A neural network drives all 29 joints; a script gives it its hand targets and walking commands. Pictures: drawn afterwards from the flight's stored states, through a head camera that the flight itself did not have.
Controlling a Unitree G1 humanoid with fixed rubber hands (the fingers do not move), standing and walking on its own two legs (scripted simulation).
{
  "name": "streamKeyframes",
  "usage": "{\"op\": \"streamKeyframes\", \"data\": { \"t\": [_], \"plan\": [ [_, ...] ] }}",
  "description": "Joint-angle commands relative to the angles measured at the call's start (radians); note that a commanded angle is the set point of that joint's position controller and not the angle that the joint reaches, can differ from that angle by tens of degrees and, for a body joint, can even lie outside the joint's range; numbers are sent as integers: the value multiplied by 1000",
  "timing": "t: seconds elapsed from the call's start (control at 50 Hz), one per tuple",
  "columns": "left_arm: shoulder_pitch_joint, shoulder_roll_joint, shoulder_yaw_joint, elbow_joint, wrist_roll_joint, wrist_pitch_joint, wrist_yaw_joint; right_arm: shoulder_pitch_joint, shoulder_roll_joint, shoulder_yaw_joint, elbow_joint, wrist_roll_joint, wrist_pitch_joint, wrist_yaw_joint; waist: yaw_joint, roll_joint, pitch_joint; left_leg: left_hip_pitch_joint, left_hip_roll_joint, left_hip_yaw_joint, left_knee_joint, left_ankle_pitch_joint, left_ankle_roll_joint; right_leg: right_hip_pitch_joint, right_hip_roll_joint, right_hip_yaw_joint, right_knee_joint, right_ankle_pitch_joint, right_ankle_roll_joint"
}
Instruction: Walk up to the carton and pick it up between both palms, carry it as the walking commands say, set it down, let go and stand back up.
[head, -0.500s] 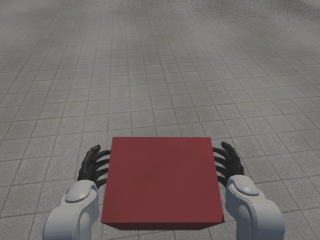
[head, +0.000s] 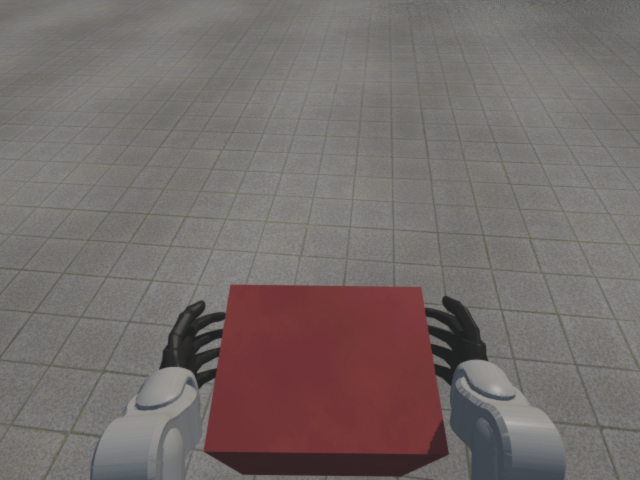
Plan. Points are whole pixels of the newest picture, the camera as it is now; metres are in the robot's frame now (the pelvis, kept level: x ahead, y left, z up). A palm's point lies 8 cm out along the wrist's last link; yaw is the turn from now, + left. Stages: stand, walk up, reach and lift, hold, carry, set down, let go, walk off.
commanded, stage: carry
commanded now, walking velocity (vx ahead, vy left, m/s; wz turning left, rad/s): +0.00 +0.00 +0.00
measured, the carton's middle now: (323, 389) +0.25 +0.00 +0.01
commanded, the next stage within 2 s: none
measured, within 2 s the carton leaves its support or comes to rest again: neither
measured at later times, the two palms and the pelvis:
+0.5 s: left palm (105, 420) +0.19 +0.20 +0.10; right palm (407, 373) +0.22 -0.09 +0.10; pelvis -0.03 +0.03 +0.00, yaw +5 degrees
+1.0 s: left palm (125, 421) +0.18 +0.18 +0.10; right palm (429, 380) +0.21 -0.11 +0.10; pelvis -0.04 +0.02 +0.00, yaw +5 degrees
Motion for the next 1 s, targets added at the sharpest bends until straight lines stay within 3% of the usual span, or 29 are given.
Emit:
{"op": "streamKeyframes", "data": {
  "t": [0.0,0.04,0.12,0.16,0.18,0.2,0.22,0.24,0.26,0.28,0.32,0.36,0.4,0.44,0.98],
  "plan": [
    [-386,-776,-601,-112,-293,-21,-146,-397,823,682,-97,334,-19,150,-3,-132,-103,-65,73,7,229,-12,-24,106,-316,225,-225,346,-113],
    [-401,-783,-599,-123,-303,-27,-150,-394,841,689,-98,338,-26,147,-3,-205,-107,-17,63,66,91,36,-26,134,-226,108,-179,403,-67],
    [-379,-766,-598,-122,-298,-16,-147,-378,816,678,-91,326,-19,137,16,-266,-167,71,29,129,-168,37,-7,206,-238,116,-122,543,-91],
    [-373,-760,-606,-115,-299,-9,-143,-353,808,662,-73,320,-11,139,3,-244,-202,168,24,143,-396,167,6,219,-225,95,-41,560,-54],
    [-374,-755,-612,-112,-302,-7,-142,-345,809,653,-65,319,-8,141,-5,-204,-235,285,60,127,-498,310,8,171,-203,68,3,493,-7],
    [-383,-754,-619,-108,-300,-4,-139,-342,809,641,-55,318,-7,143,-9,-148,-253,413,141,37,-499,419,21,62,-181,60,44,343,28],
    [-379,-760,-621,-106,-298,2,-141,-341,796,630,-44,310,-9,147,-6,73,-255,494,319,-178,-434,797,90,-93,-116,22,118,70,79],
    [-419,-771,-634,-116,-305,5,-143,-360,821,629,-36,309,-12,150,0,150,-230,465,377,-248,-446,888,154,-127,-86,19,101,-163,100],
    [-442,-795,-648,-124,-313,5,-145,-383,844,630,-50,312,-16,156,-4,134,-214,452,372,-231,-462,862,162,-124,-76,23,113,-207,104],
    [-462,-814,-656,-132,-322,2,-149,-402,860,631,-60,317,-21,161,-4,98,-201,436,339,-182,-466,787,151,-103,-65,29,95,-173,102],
    [-477,-831,-660,-138,-333,-1,-152,-399,871,617,-59,315,-27,162,3,89,-189,375,271,-107,-472,653,115,-32,-48,13,25,-34,96],
    [-461,-824,-653,-120,-323,2,-151,-379,863,609,-54,309,-25,161,8,68,-214,337,224,-77,-480,504,94,54,-59,40,-44,69,80],
    [-448,-806,-636,-99,-306,7,-150,-375,851,612,-55,304,-17,160,5,4,-190,310,182,-53,-479,363,76,58,-91,88,-92,97,57],
    [-451,-795,-616,-83,-299,12,-153,-397,851,616,-56,299,-9,161,3,-39,-146,294,177,-60,-496,303,72,40,-102,93,-115,81,53],
    [-471,-826,-587,-59,-301,20,-157,-448,892,634,-51,324,7,167,-1,-57,-170,306,168,-29,-449,343,62,46,-107,101,-117,117,9]
  ]
}}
